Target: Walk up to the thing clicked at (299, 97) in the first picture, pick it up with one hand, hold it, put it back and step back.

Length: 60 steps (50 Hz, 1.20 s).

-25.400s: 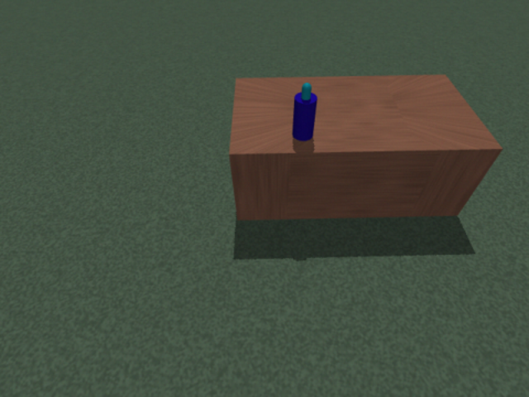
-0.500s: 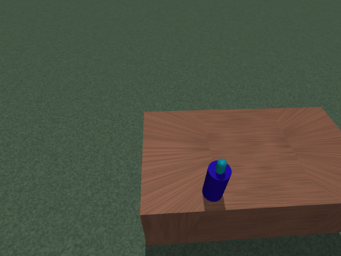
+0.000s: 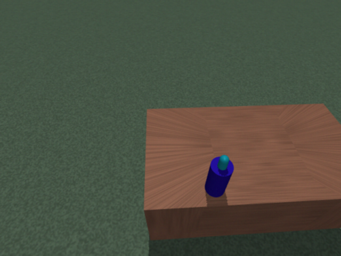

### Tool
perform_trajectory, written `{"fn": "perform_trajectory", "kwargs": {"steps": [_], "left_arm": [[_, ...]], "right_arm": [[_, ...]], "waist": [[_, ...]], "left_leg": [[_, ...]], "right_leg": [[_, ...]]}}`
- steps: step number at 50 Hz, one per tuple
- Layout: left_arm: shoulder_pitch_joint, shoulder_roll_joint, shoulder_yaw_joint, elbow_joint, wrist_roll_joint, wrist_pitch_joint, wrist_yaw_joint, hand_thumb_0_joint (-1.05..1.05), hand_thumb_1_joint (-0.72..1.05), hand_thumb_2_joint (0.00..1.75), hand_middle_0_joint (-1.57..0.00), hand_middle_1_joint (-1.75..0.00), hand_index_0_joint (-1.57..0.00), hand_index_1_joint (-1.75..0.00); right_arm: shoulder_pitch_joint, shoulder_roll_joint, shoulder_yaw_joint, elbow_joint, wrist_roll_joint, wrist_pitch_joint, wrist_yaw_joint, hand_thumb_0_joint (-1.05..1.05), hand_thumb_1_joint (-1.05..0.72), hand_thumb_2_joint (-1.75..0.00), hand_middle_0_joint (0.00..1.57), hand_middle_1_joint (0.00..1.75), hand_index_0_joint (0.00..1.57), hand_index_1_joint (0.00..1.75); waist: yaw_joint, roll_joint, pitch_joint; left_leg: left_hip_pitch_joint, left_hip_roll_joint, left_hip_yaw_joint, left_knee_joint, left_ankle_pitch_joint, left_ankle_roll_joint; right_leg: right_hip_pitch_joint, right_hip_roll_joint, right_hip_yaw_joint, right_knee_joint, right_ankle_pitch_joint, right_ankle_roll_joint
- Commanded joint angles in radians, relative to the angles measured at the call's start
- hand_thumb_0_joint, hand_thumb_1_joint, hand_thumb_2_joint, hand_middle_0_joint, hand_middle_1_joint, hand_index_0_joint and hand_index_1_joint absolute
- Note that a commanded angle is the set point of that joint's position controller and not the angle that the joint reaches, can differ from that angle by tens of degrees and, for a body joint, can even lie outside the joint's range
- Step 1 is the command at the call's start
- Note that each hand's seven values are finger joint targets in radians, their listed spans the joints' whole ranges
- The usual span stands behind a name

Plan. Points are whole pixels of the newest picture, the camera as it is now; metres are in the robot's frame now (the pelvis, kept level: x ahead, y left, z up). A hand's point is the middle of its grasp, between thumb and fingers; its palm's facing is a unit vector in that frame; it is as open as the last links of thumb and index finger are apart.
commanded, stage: stand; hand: right
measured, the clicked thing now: (219, 174) +0.47 -0.18 -0.25
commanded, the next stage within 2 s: step back in 1.34 s
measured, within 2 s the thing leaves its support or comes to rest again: neither
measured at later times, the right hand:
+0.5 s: hand out of the picture +0.08 -0.25 -0.15, palm faces +0.00 +0.94 -0.34, open 7.4 cm
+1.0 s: hand out of the picture +0.08 -0.25 -0.15, palm faces -0.01 +0.94 -0.34, open 7.4 cm
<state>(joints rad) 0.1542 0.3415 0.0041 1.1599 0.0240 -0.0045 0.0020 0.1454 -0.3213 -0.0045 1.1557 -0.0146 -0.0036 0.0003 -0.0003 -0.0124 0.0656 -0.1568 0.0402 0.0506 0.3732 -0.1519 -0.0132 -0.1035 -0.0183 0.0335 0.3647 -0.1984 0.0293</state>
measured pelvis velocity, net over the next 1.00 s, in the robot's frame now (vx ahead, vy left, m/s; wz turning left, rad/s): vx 0.02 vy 0.00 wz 0.00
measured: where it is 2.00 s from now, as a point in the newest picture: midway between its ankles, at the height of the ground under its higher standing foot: outside the picture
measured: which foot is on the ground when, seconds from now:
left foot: down 0.00-1.00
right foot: down 0.00-1.00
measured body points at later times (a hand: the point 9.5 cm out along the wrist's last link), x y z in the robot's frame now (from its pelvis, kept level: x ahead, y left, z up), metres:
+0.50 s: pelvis +0.02 +0.00 +0.00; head +0.02 +0.01 +0.45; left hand +0.09 +0.30 -0.14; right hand +0.08 -0.30 -0.13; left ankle +0.04 +0.13 -0.75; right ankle +0.01 -0.14 -0.75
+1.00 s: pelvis +0.02 +0.00 +0.00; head +0.03 +0.01 +0.45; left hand +0.09 +0.30 -0.14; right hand +0.08 -0.30 -0.13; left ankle +0.04 +0.13 -0.75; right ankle +0.01 -0.14 -0.75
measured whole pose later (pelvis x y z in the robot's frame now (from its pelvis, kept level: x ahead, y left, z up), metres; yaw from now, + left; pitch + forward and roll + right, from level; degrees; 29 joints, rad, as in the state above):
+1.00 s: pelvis +0.02 +0.00 +0.00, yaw +0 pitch -3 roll +0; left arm 0.12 0.35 0.00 1.15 0.02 -0.01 0.00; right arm 0.11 -0.33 0.00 1.16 -0.01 0.00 0.01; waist -0.01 -0.02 0.06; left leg -0.13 0.03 0.06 0.33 -0.16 -0.01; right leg -0.07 -0.03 0.04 0.32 -0.20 0.03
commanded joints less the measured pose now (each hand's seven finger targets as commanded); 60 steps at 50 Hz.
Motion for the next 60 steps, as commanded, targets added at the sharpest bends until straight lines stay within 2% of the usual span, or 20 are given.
{"fn": "perform_trajectory", "kwargs": {"steps": [1,3,5,9,22,27,31,38,42,46,55,60], "left_arm": [[-0.034,0.19,0.029,-0.053,-0.004,-0.02,0.008,0.0,0.9,0.9,-0.2,-0.3,-0.2,-0.3],[-0.034,0.194,0.029,-0.053,-0.004,-0.021,0.009,0.0,0.9,0.9,-0.2,-0.3,-0.2,-0.3],[-0.035,0.192,0.028,-0.053,-0.003,-0.025,0.01,0.0,0.9,0.9,-0.2,-0.3,-0.2,-0.3],[-0.043,0.194,0.027,-0.054,-0.008,-0.025,0.01,0.0,0.9,0.9,-0.2,-0.3,-0.2,-0.3],[-0.047,0.193,0.027,-0.058,-0.011,-0.023,0.011,0.0,0.9,0.9,-0.2,-0.3,-0.2,-0.3],[-0.058,0.198,0.03,-0.061,-0.012,-0.021,0.012,0.0,0.9,0.9,-0.2,-0.3,-0.2,-0.3],[-0.064,0.199,0.031,-0.062,-0.012,-0.02,0.011,0.0,0.9,0.9,-0.2,-0.3,-0.2,-0.3],[-0.072,0.208,0.033,-0.068,-0.013,-0.025,0.012,0.0,0.9,0.9,-0.2,-0.3,-0.2,-0.3],[-0.075,0.21,0.034,-0.071,-0.012,-0.023,0.011,0.0,0.9,0.9,-0.2,-0.3,-0.2,-0.3],[-0.066,0.21,0.034,-0.064,-0.012,-0.02,0.009,0.0,0.9,0.9,-0.2,-0.3,-0.2,-0.3],[-0.059,0.21,0.032,-0.073,-0.013,-0.023,0.008,0.0,0.9,0.9,-0.2,-0.3,-0.2,-0.3],[-0.062,0.21,0.031,-0.076,-0.012,-0.023,0.01,0.0,0.9,0.9,-0.2,-0.3,-0.2,-0.3]], "right_arm": [[-0.054,-0.216,-0.04,-0.058,-0.003,-0.023,-0.016,0.0,-0.9,-0.9,0.2,0.3,0.2,0.3],[-0.055,-0.221,-0.041,-0.059,-0.002,-0.022,-0.015,0.0,-0.9,-0.9,0.2,0.3,0.2,0.3],[-0.051,-0.218,-0.04,-0.058,0.001,-0.024,-0.014,0.0,-0.9,-0.9,0.2,0.3,0.2,0.3],[-0.051,-0.217,-0.036,-0.049,0.0,-0.024,-0.014,0.0,-0.9,-0.9,0.2,0.3,0.2,0.3],[-0.073,-0.225,-0.034,-0.048,0.005,-0.03,-0.018,0.0,-0.9,-0.9,0.2,0.3,0.2,0.3],[-0.073,-0.233,-0.038,-0.045,0.003,-0.028,-0.019,0.0,-0.9,-0.9,0.2,0.3,0.2,0.3],[-0.074,-0.229,-0.037,-0.048,0.003,-0.026,-0.017,0.0,-0.9,-0.9,0.2,0.3,0.2,0.3],[-0.082,-0.227,-0.037,-0.052,0.004,-0.026,-0.013,0.0,-0.9,-0.9,0.2,0.3,0.2,0.3],[-0.08,-0.23,-0.038,-0.051,0.003,-0.026,-0.014,0.0,-0.9,-0.9,0.2,0.3,0.2,0.3],[-0.077,-0.228,-0.037,-0.048,0.004,-0.024,-0.012,0.0,-0.9,-0.9,0.2,0.3,0.2,0.3],[-0.075,-0.234,-0.04,-0.052,0.004,-0.03,-0.011,0.0,-0.9,-0.9,0.2,0.3,0.2,0.3],[-0.071,-0.238,-0.043,-0.054,0.005,-0.027,-0.013,0.0,-0.9,-0.9,0.2,0.3,0.2,0.3]], "waist": [[-0.005,0.003,-0.022],[-0.006,-0.002,-0.033],[-0.011,-0.011,-0.055],[-0.014,0.004,-0.047],[-0.003,0.016,-0.09],[-0.003,0.017,-0.084],[-0.008,0.014,-0.065],[-0.01,0.005,-0.081],[-0.012,0.014,-0.081],[-0.013,0.001,-0.043],[-0.006,0.016,-0.093],[-0.01,0.008,-0.101]], "left_leg": [[0.022,0.093,-0.114,-0.095,-0.118,0.031],[0.026,0.092,-0.114,-0.093,-0.1,0.032],[0.053,0.092,-0.106,-0.077,-0.034,0.033],[0.054,0.092,-0.101,-0.078,-0.024,0.033],[0.097,0.104,-0.091,-0.066,0.174,0.033],[0.097,0.104,-0.086,-0.068,0.171,0.03],[0.08,0.1,-0.088,-0.084,0.094,0.027],[0.091,0.103,-0.09,-0.079,0.135,0.028],[0.087,0.102,-0.089,-0.081,0.111,0.028],[0.065,0.093,-0.099,-0.108,0.006,0.023],[0.094,0.104,-0.098,-0.086,0.123,0.031],[0.108,0.105,-0.093,-0.074,0.148,0.033]], "right_leg": [[-0.09,-0.082,0.075,-0.092,-0.046,-0.045],[-0.08,-0.087,0.078,-0.095,-0.03,-0.046],[-0.072,-0.093,0.081,-0.094,0.014,-0.045],[-0.067,-0.097,0.081,-0.091,0.038,-0.046],[-0.007,-0.105,0.063,-0.074,0.192,-0.036],[-0.009,-0.105,0.061,-0.084,0.181,-0.036],[-0.02,-0.105,0.063,-0.098,0.131,-0.036],[-0.013,-0.108,0.063,-0.098,0.152,-0.037],[-0.01,-0.111,0.066,-0.1,0.148,-0.04],[-0.043,-0.101,0.061,-0.111,0.059,-0.039],[-0.009,-0.111,0.061,-0.093,0.138,-0.042],[-0.008,-0.114,0.06,-0.096,0.161,-0.041]]}}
